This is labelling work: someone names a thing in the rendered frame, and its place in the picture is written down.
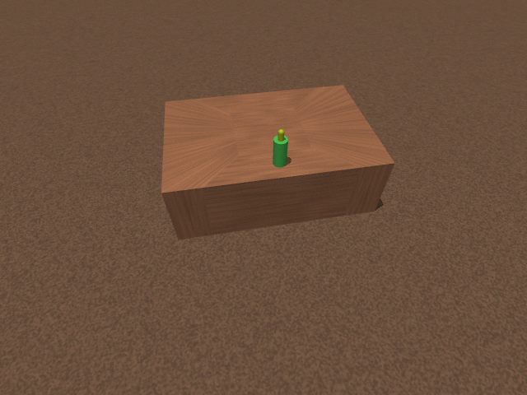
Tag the bottle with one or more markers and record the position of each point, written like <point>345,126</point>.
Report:
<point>280,143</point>

